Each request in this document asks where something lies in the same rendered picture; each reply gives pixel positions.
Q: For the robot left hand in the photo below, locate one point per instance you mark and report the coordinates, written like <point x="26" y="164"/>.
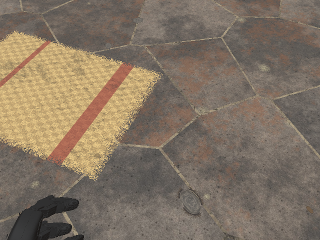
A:
<point x="30" y="225"/>

